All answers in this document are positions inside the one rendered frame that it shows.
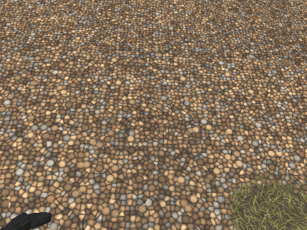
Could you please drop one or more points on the left robot hand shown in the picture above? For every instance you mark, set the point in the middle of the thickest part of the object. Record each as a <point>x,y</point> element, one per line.
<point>26,221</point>

